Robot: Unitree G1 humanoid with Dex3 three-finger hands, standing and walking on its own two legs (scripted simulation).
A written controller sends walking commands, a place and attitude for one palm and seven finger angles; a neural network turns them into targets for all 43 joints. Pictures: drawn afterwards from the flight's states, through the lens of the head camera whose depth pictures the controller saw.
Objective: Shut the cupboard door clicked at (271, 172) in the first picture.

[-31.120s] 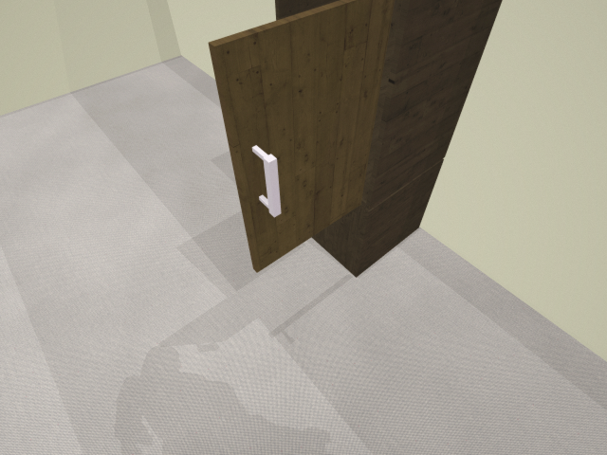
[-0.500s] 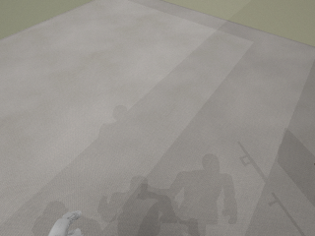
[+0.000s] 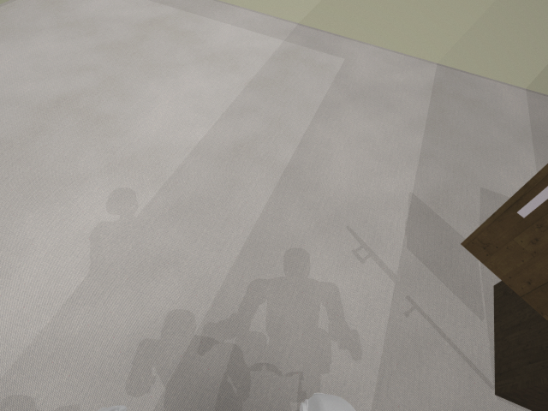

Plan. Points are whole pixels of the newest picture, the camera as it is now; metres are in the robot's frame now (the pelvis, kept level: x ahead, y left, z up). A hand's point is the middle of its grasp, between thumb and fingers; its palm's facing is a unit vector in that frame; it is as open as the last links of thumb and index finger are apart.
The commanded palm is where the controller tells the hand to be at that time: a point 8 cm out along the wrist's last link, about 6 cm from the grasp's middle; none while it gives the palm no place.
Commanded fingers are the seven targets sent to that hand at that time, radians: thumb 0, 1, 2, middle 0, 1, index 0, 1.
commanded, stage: turn to face it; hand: left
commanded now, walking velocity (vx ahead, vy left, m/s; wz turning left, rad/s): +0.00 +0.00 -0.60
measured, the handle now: out of the picture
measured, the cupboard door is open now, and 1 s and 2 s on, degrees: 58 58 58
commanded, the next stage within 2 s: take the last steps up to it in 1.36 s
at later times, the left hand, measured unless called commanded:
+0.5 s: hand (189, 397) +0.16 +0.14 -0.16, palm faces -0.28 -0.93 -0.23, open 7.4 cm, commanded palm none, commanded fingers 0.00 0.90 0.90 -0.20 -0.30 -0.20 -0.30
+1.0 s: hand (248, 332) +0.26 +0.06 -0.16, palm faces -0.57 -0.77 -0.28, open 7.4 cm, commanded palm none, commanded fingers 0.00 0.90 0.90 -0.20 -0.30 -0.20 -0.30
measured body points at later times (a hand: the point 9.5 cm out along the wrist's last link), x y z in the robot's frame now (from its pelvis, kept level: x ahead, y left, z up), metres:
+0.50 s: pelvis +0.02 -0.03 +0.00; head +0.07 -0.04 +0.45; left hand +0.17 +0.19 -0.14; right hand +0.04 -0.32 -0.14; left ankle +0.06 +0.10 -0.70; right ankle -0.02 -0.14 -0.74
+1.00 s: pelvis +0.04 -0.05 -0.02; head +0.07 -0.09 +0.43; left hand +0.29 +0.10 -0.14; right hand -0.09 -0.28 -0.17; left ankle +0.09 +0.09 -0.73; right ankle -0.03 -0.14 -0.74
